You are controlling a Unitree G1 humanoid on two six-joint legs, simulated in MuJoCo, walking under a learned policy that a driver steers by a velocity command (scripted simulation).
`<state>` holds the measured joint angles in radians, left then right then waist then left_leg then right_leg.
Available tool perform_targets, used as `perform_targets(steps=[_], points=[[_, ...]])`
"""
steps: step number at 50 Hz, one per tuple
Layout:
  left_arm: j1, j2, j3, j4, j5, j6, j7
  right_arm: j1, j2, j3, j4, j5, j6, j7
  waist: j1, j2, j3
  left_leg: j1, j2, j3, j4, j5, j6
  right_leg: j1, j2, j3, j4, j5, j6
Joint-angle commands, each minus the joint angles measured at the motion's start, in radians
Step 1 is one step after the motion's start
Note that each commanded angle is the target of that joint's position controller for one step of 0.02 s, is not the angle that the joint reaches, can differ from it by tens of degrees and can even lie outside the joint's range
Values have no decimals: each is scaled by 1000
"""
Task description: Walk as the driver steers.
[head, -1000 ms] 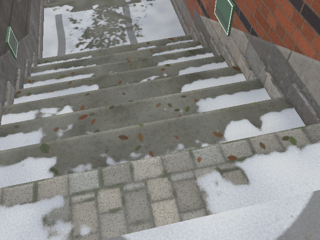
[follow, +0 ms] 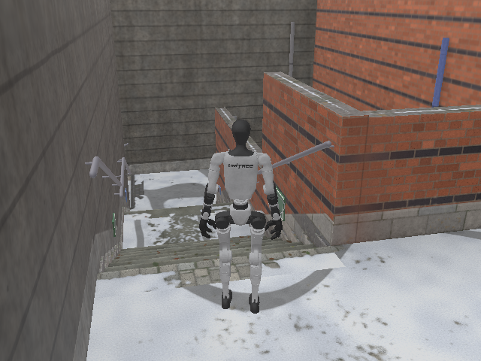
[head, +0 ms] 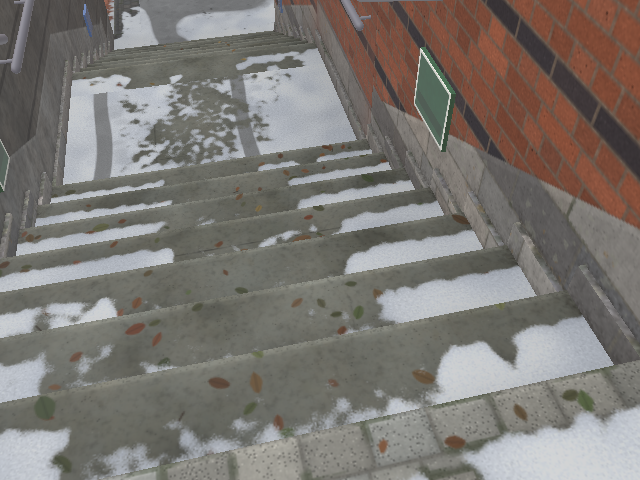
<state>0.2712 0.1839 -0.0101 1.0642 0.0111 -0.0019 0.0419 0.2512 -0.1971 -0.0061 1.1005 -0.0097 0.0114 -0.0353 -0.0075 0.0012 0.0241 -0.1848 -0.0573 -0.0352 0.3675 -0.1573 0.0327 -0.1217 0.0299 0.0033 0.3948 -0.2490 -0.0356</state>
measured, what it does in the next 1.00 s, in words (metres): stands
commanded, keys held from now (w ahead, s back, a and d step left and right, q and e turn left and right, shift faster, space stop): shift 1.00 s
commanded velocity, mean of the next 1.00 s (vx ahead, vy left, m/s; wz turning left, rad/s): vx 0.00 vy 0.00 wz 0.00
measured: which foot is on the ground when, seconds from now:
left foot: down 0.00-1.00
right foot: down 0.00-1.00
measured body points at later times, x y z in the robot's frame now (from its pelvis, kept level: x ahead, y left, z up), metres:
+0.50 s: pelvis +0.01 -0.02 +0.00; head +0.02 -0.02 +0.45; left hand +0.00 +0.20 -0.16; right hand +0.00 -0.24 -0.17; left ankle +0.03 +0.10 -0.74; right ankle -0.02 -0.10 -0.74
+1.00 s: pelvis +0.02 -0.03 +0.00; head +0.03 -0.04 +0.45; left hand -0.01 +0.18 -0.16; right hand -0.01 -0.24 -0.17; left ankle +0.03 +0.10 -0.74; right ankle -0.02 -0.10 -0.74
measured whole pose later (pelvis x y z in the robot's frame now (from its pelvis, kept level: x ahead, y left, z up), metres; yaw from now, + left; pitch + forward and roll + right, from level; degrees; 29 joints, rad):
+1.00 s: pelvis +0.02 -0.03 +0.00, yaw +0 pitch -1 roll +0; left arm 0.35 0.11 -0.01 1.14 0.01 -0.02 0.05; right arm 0.29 -0.13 0.01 1.20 -0.01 0.02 -0.05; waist 0.00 0.01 0.02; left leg -0.17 -0.01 -0.05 0.39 -0.20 -0.02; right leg -0.09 0.08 -0.01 0.36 -0.26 -0.08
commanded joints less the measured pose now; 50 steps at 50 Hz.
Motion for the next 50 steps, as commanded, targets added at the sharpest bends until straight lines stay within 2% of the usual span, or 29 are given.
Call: perform_targets(steps=[1, 21, 50], points=[[47, 85, 12, -5, 1, -8, 5, 41, -83, -12, 1, 1, -3, -5, -2, -12, 19, 43, 116, -109, -42, 106, 21, -66, -119, 109, -82, 135, -28], [104, 36, 8, 60, 3, -10, 12, 62, -31, -1, 76, 1, 2, -14, 2, -7, 44, 31, 120, -95, -34, 96, 7, -53, -113, 108, -95, 144, -34], [164, 5, 8, 73, 3, -19, 14, 109, 3, 9, 101, 3, 3, -20, 4, -8, 58, 14, 126, -77, -10, 84, -14, -36, -112, 115, -111, 207, -39]])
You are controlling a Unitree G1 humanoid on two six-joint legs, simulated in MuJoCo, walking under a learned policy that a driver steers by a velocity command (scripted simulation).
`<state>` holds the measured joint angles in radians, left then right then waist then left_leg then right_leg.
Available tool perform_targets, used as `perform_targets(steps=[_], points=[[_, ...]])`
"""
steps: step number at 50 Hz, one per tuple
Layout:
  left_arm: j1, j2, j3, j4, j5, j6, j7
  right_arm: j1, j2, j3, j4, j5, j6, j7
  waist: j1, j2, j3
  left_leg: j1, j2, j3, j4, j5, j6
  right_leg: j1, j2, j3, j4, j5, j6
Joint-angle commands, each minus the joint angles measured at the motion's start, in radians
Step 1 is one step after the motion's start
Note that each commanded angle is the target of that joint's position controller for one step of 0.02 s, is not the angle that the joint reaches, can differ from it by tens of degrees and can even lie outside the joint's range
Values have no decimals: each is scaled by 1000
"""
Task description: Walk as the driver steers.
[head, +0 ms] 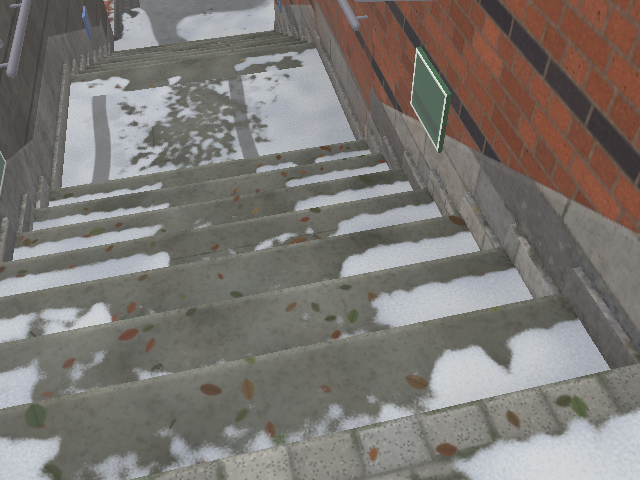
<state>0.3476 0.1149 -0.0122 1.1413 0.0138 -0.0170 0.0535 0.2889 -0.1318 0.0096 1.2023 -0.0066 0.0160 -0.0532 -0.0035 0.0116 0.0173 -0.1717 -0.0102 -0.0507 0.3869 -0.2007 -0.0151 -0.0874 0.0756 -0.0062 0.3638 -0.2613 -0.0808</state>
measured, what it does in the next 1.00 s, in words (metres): walks ahead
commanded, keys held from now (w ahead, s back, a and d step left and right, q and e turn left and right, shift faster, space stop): shift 0.66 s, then w+shift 0.34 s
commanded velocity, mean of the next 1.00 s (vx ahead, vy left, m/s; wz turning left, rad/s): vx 0.16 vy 0.00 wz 0.00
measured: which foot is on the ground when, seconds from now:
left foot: down 0.00-0.70, up 0.72-1.00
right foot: down 0.00-1.00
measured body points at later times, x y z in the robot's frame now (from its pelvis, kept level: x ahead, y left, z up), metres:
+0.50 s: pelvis +0.01 -0.01 +0.00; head +0.02 -0.02 +0.45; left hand -0.03 +0.20 -0.16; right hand -0.03 -0.22 -0.17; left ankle +0.01 +0.13 -0.74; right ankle -0.04 -0.07 -0.74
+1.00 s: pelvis +0.10 +0.03 +0.00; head +0.11 +0.04 +0.45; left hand -0.03 +0.26 -0.15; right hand +0.25 -0.21 -0.13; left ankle +0.20 +0.16 -0.71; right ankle -0.05 -0.07 -0.74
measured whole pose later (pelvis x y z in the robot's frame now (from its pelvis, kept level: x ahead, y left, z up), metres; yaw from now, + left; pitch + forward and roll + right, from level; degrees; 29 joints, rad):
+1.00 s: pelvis +0.10 +0.03 +0.00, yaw +0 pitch +2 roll +0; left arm 0.55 0.19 0.05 1.11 0.02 -0.09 0.03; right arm 0.09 -0.21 -0.05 0.95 -0.03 -0.02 0.04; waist 0.07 -0.03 -0.03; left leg -0.56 0.06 0.05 0.73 -0.20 0.04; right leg 0.11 0.04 0.02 0.16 -0.31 -0.07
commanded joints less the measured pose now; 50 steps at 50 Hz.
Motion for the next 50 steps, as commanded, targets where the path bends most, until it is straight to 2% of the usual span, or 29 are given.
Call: perform_targets(steps=[1, 33, 34, 35, 36, 37, 38, 39, 41, 43, 45, 48, 50], points=[[90, 73, 10, -4, 0, -4, 2, 73, -61, -7, -1, 0, -2, -2, 0, -18, 65, 1, 80, -61, -28, 127, 33, -69, -158, 125, -80, 225, 6], [132, 69, 10, -8, -2, -7, 4, 102, -51, -2, -3, 3, -3, -4, 4, -18, 70, -7, 86, -44, -7, 130, 22, -40, -160, 122, -74, 324, 12], [145, 69, 10, -8, 1, -6, 3, 104, -42, 0, -3, 0, -1, -4, 14, -26, 37, -6, 68, -30, -1, 40, 27, -24, -152, 136, -113, 117, 2], [170, 122, 33, -7, -3, 2, 0, 77, -58, -8, -23, -8, 1, -1, 38, -73, 50, -82, 7, 30, 106, -155, 42, -6, -149, 188, -143, -230, -41], [219, 173, 53, -3, -2, 10, -4, 11, -83, -18, -63, -25, 3, 10, 73, -137, 101, -234, -35, 83, 226, -310, 54, 7, -223, 314, -215, -551, -105], [259, 188, 65, 1, 1, 12, -12, -90, -87, -20, -122, -41, 1, 25, 112, -172, 199, -392, -5, 114, 341, -333, 61, -8, -330, 448, -298, -705, -169], [256, 163, 64, -4, 7, 4, -15, -185, -82, -22, -178, -44, -7, 34, 119, -140, 278, -518, 51, 90, 451, -275, 61, -21, -393, 519, -329, -652, -209], [243, 153, 64, -12, 10, -9, -18, -205, -79, -26, -200, -40, -21, 43, 99, -81, 275, -592, 74, 69, 503, -218, 59, 18, -402, 513, -330, -558, -216], [213, 159, 70, -32, 10, -37, -22, -159, -86, -41, -202, -34, -52, 62, 59, -34, 178, -617, 87, 52, 538, -130, 56, 114, -373, 442, -315, -388, -201], [191, 163, 73, -50, 3, -61, -23, -159, -102, -57, -218, -24, -63, 76, 38, -55, 121, -588, 78, 68, 527, -68, 53, 121, -328, 352, -316, -291, -177], [188, 159, 73, -60, 3, -75, -23, -223, -99, -61, -261, -19, -60, 84, 39, -99, 140, -566, 79, 77, 451, -24, 47, 80, -312, 296, -322, -242, -167], [218, 180, 80, -69, 7, -89, -25, -314, -103, -65, -324, -19, -51, 93, 60, -110, 163, -545, 78, 92, 336, 14, 47, 76, -324, 252, -333, -176, -169], [237, 195, 84, -72, 6, -94, -29, -367, -113, -68, -365, -20, -50, 99, 77, -106, 177, -527, 76, 121, 287, 11, 67, 92, -341, 227, -338, -128, -172]])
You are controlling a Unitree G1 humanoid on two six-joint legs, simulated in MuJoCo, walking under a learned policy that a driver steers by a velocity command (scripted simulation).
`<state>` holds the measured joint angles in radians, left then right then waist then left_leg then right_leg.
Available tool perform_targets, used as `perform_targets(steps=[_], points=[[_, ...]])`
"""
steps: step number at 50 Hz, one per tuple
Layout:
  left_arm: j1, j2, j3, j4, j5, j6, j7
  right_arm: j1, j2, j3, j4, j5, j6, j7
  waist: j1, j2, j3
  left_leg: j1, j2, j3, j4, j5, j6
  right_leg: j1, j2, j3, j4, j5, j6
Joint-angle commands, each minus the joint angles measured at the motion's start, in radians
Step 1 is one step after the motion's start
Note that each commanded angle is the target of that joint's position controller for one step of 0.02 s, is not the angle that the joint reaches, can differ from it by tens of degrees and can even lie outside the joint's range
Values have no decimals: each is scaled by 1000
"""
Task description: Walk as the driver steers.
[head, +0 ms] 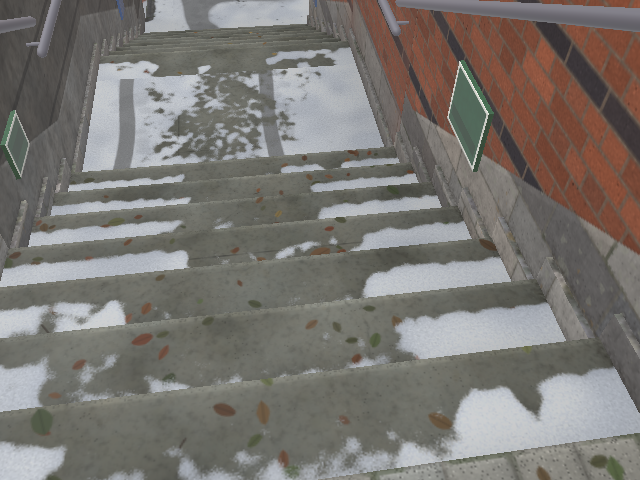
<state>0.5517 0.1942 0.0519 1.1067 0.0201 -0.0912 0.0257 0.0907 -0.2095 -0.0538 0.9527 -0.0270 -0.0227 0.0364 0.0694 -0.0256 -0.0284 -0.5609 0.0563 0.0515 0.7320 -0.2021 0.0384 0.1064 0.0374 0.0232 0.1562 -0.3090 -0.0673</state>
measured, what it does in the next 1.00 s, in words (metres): goes down: left foot, then right foot 0.16 m lower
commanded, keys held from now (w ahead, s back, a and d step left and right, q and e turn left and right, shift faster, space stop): w+shift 1.00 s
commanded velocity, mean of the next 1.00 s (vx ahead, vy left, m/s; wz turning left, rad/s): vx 0.94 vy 0.00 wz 0.00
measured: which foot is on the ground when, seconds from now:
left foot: up 0.00-0.10, down 0.12-0.70, up 0.72-1.00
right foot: down 0.00-0.12, up 0.14-0.68, down 0.70-1.00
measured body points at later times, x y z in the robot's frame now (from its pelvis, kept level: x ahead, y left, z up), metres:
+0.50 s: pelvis +0.36 +0.10 -0.02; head +0.38 +0.09 +0.43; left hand +0.58 +0.32 -0.11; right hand +0.24 -0.13 -0.16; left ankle +0.18 +0.15 -0.74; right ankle +0.55 -0.02 -0.70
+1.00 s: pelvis +0.86 +0.09 -0.23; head +0.87 +0.10 +0.22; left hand +0.73 +0.34 -0.36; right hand +1.01 -0.16 -0.34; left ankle +1.04 +0.22 -0.92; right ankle +0.68 +0.02 -0.90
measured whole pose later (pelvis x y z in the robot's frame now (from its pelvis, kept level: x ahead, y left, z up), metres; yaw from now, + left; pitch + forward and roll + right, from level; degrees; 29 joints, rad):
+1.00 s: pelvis +0.86 +0.09 -0.23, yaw +0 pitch -1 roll -2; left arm 0.58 0.23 0.05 1.09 -0.01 -0.12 0.01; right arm 0.13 -0.25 -0.05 0.92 -0.04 -0.07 0.04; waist 0.06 0.02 0.03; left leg -0.62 0.06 -0.01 0.69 0.44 0.07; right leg -0.05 0.09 -0.08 0.81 -0.75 -0.07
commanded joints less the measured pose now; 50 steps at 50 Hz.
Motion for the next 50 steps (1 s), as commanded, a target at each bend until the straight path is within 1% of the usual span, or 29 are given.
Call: perform_targets(steps=[1, 4, 5, 6, 7, 8, 9, 10, 14, 18, 19, 22, 23, 25, 29, 32, 34, 35, 36, 37, 38, 39, 40, 41, 42, 43, 45, 47, 50], points=[[36, 121, 21, -40, 1, -22, -4, -184, -41, -7, -133, 0, -13, 12, 6, -68, 229, -119, 6, 32, -76, 5, 27, -96, -312, 184, -126, -32, -186], [-36, 162, 28, -57, -3, -24, -11, 4, -70, -29, -115, 4, -22, 7, -107, -81, 141, 233, -83, 107, -130, -35, 81, -182, -291, 64, 87, 515, -147], [-61, 173, 28, -61, 0, -23, -12, 215, -107, -53, -50, 5, -28, -6, -209, -32, 29, 506, -128, 123, -143, -54, 94, -266, -236, -15, 348, 715, -119], [-80, 177, 25, -72, 5, -22, -15, 453, -187, -83, 13, -8, -37, -21, -313, 50, -108, 826, -40, 6, -153, -197, 111, -489, -163, -68, 708, 608, -91], [-28, 17, -10, -128, -25, -31, -33, 554, -316, -103, 27, -32, -49, -27, -262, 352, -243, 1006, 307, -637, -421, -758, 206, -789, 10, -45, 1132, -114, -40], [-152, 81, 5, -164, -30, -41, -32, 398, -220, -75, -6, -14, -45, -24, -221, 190, -132, 826, 314, -865, -581, -687, 174, -881, 20, 122, 1262, -76, -71], [-221, 114, 16, -200, -27, -38, -31, 279, -192, -62, -27, -18, -47, -23, -159, 99, -17, 708, 299, -684, -511, -540, 153, -917, -58, 97, 1294, 21, -82], [-212, 107, 14, -196, -20, -39, -34, 259, -148, -51, -26, -16, -55, -18, -134, 33, -9, 607, 265, -554, -510, -410, 151, -864, -107, 79, 1251, 86, -85], [-219, 43, 5, -224, 6, 20, -60, 249, -52, -12, -3, 4, -81, -30, -30, 98, 109, 355, 148, -321, -599, -305, 125, -795, -174, 51, 1099, 138, -35], [-482, 65, -4, -327, 7, 33, -67, 341, -63, -3, 5, 30, -103, -29, -68, 24, 224, 275, 37, -107, -680, 52, 96, -771, -147, -59, 683, 358, -14], [-545, 53, -11, -351, 12, 27, -81, 356, -88, -3, 11, 32, -108, -30, -82, 71, 222, 247, 43, -104, -704, 103, 104, -690, -123, -101, 567, 402, -12], [-459, 96, 6, -301, 2, 34, -92, 422, -125, -9, 27, 20, -112, -40, -57, 62, 139, 432, 80, -35, -626, 506, 108, -633, -93, -119, 661, 503, -50], [-481, 105, 13, -310, 3, 21, -93, 493, -99, -5, 67, 22, -111, -56, -61, 73, 143, 641, 120, -61, -543, 508, 98, -797, -151, 3, 620, 599, -80], [-615, 120, 24, -353, 4, 1, -85, 595, -87, -1, 88, 4, -114, -65, -130, 57, 161, 854, 112, -85, -466, 456, 133, -987, -113, -53, 503, 567, -100], [-688, 53, 2, -374, 14, -1, -104, 526, -82, 7, 75, 22, -107, -85, -176, -9, 167, 653, 58, -45, -408, 327, 95, -626, -67, -124, 216, 858, -64], [-514, 94, 13, -322, 36, -1, -61, 555, -118, 11, 106, 11, -91, -105, -136, 35, 144, 759, 43, -58, -67, 625, 85, -533, -36, -111, 139, 761, -53], [-150, 155, 40, -215, 41, -3, -25, 509, -135, 5, 118, 1, -64, -115, 26, 67, 14, 611, 44, -68, 442, 778, 112, -167, -52, -145, 193, 680, -50], [74, 192, 60, -161, 51, -4, -22, 383, -157, -7, 105, 9, -60, -119, 191, -54, -50, 431, -67, -15, 940, 520, 86, 60, -119, -80, 91, 759, -130], [99, 256, 63, -144, 60, 3, -28, 372, -66, 3, 58, 8, -68, -108, 109, -213, -58, -70, -181, -75, 1274, -567, 100, 383, -268, 10, 467, 1030, -139], [130, 239, 43, -165, 48, -4, -47, 474, -47, 15, 14, 85, -97, -120, 56, -207, -277, -270, -142, -252, 1230, -539, 94, 659, -454, 240, 658, 1476, -198], [83, 235, 57, -162, 25, 6, -44, 456, -105, 11, 20, 91, -94, -118, 67, -26, -326, -379, -92, -221, 1141, -404, 71, 648, -491, 391, 513, 1078, -297], [7, 241, 68, -157, 11, 1, -31, 388, -119, 7, 4, 25, -66, -114, 26, 4, -189, -425, -45, -152, 1057, -361, 53, 408, -497, 467, 344, 617, -360], [-50, 193, 54, -159, 7, 3, -25, 331, -141, -3, 13, -29, -47, -90, -17, 123, -48, -344, -7, -133, 949, -361, 49, 138, -411, 402, 259, 375, -323], [-37, 184, 44, -148, 12, -14, -33, 387, -129, -14, 35, -57, -36, -65, -68, 92, 43, -279, 22, -195, 780, -307, 50, -68, -421, 405, 318, 361, -319], [-45, 115, 22, -118, 6, -24, -37, 309, -82, -12, 33, -41, -19, -50, -100, 143, 161, -200, 58, -227, 572, -186, 24, -338, -362, 298, 303, 374, -260], [-132, 125, 17, -141, -19, -32, -28, 194, -79, -16, -27, -35, -12, -32, -126, 109, 244, -32, 72, -179, 282, -33, -12, -606, -291, 211, 224, 252, -211], [-187, 191, 30, -143, -1, -38, -28, 342, -46, -3, 27, -42, -11, -13, -188, -50, 153, 281, -16, 2, 318, 287, -8, -770, -206, 102, 303, 382, -192], [-219, 73, 3, -128, -49, -73, -21, 234, -44, 2, 2, -1, -48, 13, -182, 32, 105, 416, 1, -26, -17, 874, 35, -832, -65, -56, 410, -33, -84], [-162, 145, 13, -112, -30, -47, -9, 70, -65, 13, -54, 1, -41, 9, -81, -65, 161, 439, -51, 44, -91, 745, 34, -701, -100, -27, 511, 95, -72]])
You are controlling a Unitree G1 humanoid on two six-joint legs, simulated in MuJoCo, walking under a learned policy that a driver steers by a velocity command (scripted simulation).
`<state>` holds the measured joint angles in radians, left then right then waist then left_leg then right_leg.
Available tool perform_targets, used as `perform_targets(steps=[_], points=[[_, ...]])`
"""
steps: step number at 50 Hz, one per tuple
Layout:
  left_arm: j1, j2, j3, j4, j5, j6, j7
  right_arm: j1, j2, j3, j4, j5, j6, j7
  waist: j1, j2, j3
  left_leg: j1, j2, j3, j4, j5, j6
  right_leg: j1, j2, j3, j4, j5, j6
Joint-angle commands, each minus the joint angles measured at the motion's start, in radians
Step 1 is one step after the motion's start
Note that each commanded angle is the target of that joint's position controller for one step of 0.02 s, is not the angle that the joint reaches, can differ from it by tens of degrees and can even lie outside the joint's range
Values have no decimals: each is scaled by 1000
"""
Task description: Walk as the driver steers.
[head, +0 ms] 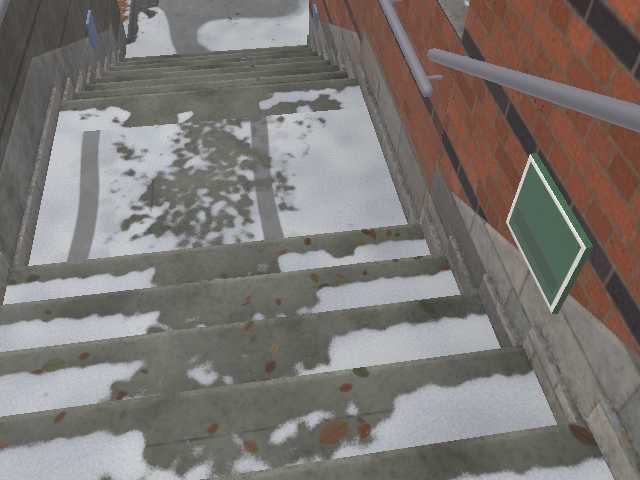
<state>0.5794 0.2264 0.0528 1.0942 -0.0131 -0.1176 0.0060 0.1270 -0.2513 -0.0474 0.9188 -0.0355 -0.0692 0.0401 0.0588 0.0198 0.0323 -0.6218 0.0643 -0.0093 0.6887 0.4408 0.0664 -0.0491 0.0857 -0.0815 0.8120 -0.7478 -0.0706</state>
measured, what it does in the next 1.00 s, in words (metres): goes down, turning left: left foot 0.16 m lower, then right foot 0.16 m lower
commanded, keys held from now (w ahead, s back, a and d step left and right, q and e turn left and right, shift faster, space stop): w+shift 0.02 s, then shift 0.04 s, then q+shift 0.54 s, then w+q+shift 0.32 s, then w+shift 0.06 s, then w+e+shift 0.02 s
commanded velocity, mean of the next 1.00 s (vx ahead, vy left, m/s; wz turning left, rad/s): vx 0.46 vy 0.00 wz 0.69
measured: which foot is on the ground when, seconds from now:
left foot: up 0.00-0.06, down 0.08-0.44, up 0.46-1.00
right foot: down 0.00-0.08, up 0.10-0.42, down 0.44-1.00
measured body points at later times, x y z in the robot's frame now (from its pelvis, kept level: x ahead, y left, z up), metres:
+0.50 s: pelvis +0.38 +0.00 -0.26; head +0.41 +0.00 +0.19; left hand +0.49 +0.25 -0.37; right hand +0.38 -0.27 -0.40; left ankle +0.20 +0.08 -0.73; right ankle +0.50 -0.05 -0.99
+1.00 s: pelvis +0.47 +0.07 -0.27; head +0.45 +0.08 +0.18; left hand +0.27 +0.28 -0.40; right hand +0.80 +0.08 -0.31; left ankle +0.44 +0.21 -0.97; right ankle +0.50 -0.05 -0.99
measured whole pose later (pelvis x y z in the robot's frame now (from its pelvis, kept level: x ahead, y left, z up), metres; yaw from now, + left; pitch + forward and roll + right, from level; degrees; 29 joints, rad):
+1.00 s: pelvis +0.47 +0.07 -0.27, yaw +43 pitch +0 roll -1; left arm 0.41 0.32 0.06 0.82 0.04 -0.02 0.00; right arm 0.00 -0.24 -0.05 0.63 0.01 0.10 0.08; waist 0.11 -0.03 -0.02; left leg -0.51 0.10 0.08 0.84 -0.31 0.05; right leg -0.12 -0.21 -0.48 0.61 -0.41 0.05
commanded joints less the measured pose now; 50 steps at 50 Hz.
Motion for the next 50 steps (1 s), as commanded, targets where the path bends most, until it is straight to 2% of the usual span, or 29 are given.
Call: perform_targets(steps=[1, 2, 3, 4, 5, 6, 7, 9, 10, 12, 13, 14, 15, 16, 17, 19, 21, 22, 23, 24, 25, 27, 30, 33, 34, 36, 42, 46, 50], points=[[-169, 108, 8, -88, 25, -11, 9, 112, -40, -3, -18, 17, 22, -13, -90, -116, 78, 588, -111, 205, 14, 80, 12, -532, -158, 70, -50, 657, -71], [-183, 124, 9, -80, 36, 0, 12, 329, -79, -21, 70, -11, 25, -38, -175, -78, 2, 704, -127, 189, 58, 32, 51, -447, -155, 35, 260, 939, -53], [-227, 178, 22, -73, 41, 10, 15, 647, -114, -42, 156, -17, 31, -52, -352, -34, -102, 884, -111, 172, -70, 20, 62, -426, -146, 6, 609, 1155, -32], [-325, 170, 32, -85, 30, 28, 32, 744, -152, -57, 165, -25, 13, -43, -480, 172, 24, 849, -18, 88, -444, 134, 166, -522, 27, -62, 1258, 517, -7], [-181, 57, 17, -150, -22, 26, 56, 668, -221, -50, 170, -27, -13, -31, -246, 327, -4, 1126, 232, -197, -28, 898, 166, -900, 87, 136, 1405, -109, -13], [-118, 26, -8, -167, -17, 9, 66, 654, -181, -37, 155, -4, -21, -27, -187, 149, -66, 1150, 323, -366, -42, 866, 192, -1010, 20, 246, 1145, 32, -27], [-154, 90, 2, -141, 36, 20, 55, 573, -145, -29, 135, 1, -16, -22, -157, -84, 56, 977, 285, -371, -129, 407, 188, -1049, -63, 211, 935, 174, -31], [-175, 76, 13, -100, 102, 52, 33, 448, -78, 2, 118, 25, -24, -24, -51, -155, 64, 667, 186, -358, -113, 241, 196, -908, -133, 143, 688, 307, -1], [-248, 57, 7, -176, 94, 67, 34, 424, -109, 0, 103, 26, -40, -38, -24, -13, 70, 440, 187, -380, -126, 364, 250, -757, -148, 134, 382, 447, 47], [-307, 24, -10, -193, 52, 85, 36, 325, -138, -7, 95, 29, -39, -59, -6, 55, 75, 136, 134, -338, -165, 392, 246, -402, -123, 89, 182, 584, 94], [-181, 15, -7, -117, 54, 85, 17, 306, -134, -11, 90, 31, -36, -55, 32, 45, 14, 49, 90, -294, -87, 264, 199, -216, -85, 48, 277, 778, 68], [-260, 81, 9, -142, 40, 59, 8, 316, -61, 4, 89, 48, -41, -70, 3, -40, 17, 76, -1, -264, 40, -170, 168, -290, -109, 106, 102, 1083, 47], [-335, 93, 14, -166, 36, 42, 5, 324, -47, 12, 76, 56, -42, -78, -30, -56, 8, 119, -30, -270, 101, -256, 158, -307, -71, 75, 29, 1137, 42], [-400, 54, -9, -206, 39, 33, 7, 304, -54, 6, 62, 45, -45, -78, -54, -100, 25, 60, -119, -196, 159, -483, 109, -206, -38, 49, -213, 1295, 63], [-457, -5, -26, -245, 34, 35, 3, 323, -78, -1, 59, 32, -28, -80, -100, -36, 17, 83, -151, -203, 192, -547, 86, -127, 7, 25, -310, 1295, 85], [-435, 10, -28, -278, 12, 39, 15, 350, -77, -10, 57, 12, 14, -91, -95, 49, 36, 197, -175, -253, 364, -537, 73, -104, -40, 101, -532, 1310, 90], [-214, 77, -7, -229, 28, 39, 20, 357, -64, -9, 41, 24, 59, -100, -2, 39, -46, 138, -195, -208, 712, -697, 39, 156, -161, 149, -644, 1499, 81], [-140, 144, 7, -216, 31, 45, 16, 380, -57, -20, 7, 46, 68, -101, 4, -80, -133, -3, -263, -131, 950, -1244, 13, 370, -314, 220, -500, 1858, 66], [-70, 211, 16, -233, 47, 44, -4, 534, -16, -14, -61, 126, 87, -128, -44, -173, -380, -184, -257, -54, 1392, -1529, -24, 681, -637, 313, -72, 2481, -81], [-96, 180, 15, -265, 17, 50, -14, 504, -39, -6, -87, 92, 87, -138, -21, -131, -480, -303, -154, -46, 1499, -1439, -33, 677, -677, 375, -46, 2332, -154], [-130, 132, 2, -293, 12, 55, -7, 411, -45, -11, -102, 62, 97, -130, -11, -55, -401, -328, -141, -28, 1495, -1328, -47, 494, -634, 342, -151, 2009, -172], [-239, 138, 0, -324, 36, 61, 32, 234, -56, -13, -175, -2, 134, -99, -38, -91, -251, -369, -89, -4, 1447, -1101, -74, 173, -632, 387, -376, 1289, -290], [-219, 121, -17, -307, 51, 79, 33, 95, -52, -17, -248, 13, 189, -88, -79, -52, -73, -301, -64, -17, 1285, -891, -77, -184, -495, 176, -417, 1089, -184], [-267, 61, -40, -332, 32, 69, 27, 32, 15, 1, -302, 12, 206, -66, -131, -159, -24, -338, -62, -19, 1141, -619, -61, -379, -412, 104, -438, 374, -85], [-274, 61, -41, -336, 16, 62, 32, 0, 7, 3, -321, -2, 202, -56, -133, -147, -18, -320, -63, 5, 1068, -551, -62, -428, -413, 103, -472, 211, -67], [-232, 112, -28, -343, 29, 55, 33, -22, -9, -1, -338, -9, 199, -40, -109, -142, -49, -372, -43, 18, 975, -528, -62, -336, -451, 155, -506, -30, -57], [-200, 241, 19, -356, 60, 70, 7, -223, -58, -26, -394, 29, 179, 11, -13, -111, 31, -268, 25, 8, 498, -552, -71, -229, -556, 94, -586, -85, -16], [-195, 254, 38, -348, 55, 84, -3, -331, -63, -27, -428, 60, 168, 42, 41, -133, 94, -117, 30, 107, 258, -690, -40, -186, -554, -68, -613, -45, 12], [-200, 259, 43, -306, 40, 102, 3, -219, -47, -15, -351, 33, 127, 38, 7, -112, 74, 188, -36, 167, 47, -839, 20, -123, -518, -181, -526, 382, -22]])
Velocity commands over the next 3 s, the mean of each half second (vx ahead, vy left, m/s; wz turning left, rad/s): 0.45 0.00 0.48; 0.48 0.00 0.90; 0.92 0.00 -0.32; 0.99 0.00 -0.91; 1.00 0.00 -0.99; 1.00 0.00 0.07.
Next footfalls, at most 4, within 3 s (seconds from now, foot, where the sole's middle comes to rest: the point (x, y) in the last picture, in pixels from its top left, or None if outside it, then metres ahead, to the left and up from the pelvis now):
0.08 left None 0.18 0.09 -0.86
0.44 right None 0.54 -0.05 -1.03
1.04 left None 0.45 0.22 -1.03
1.54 right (232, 420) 0.81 0.32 -1.18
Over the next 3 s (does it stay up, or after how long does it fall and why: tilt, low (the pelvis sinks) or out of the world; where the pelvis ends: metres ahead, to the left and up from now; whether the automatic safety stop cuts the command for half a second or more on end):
stays up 1.72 0.40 -0.90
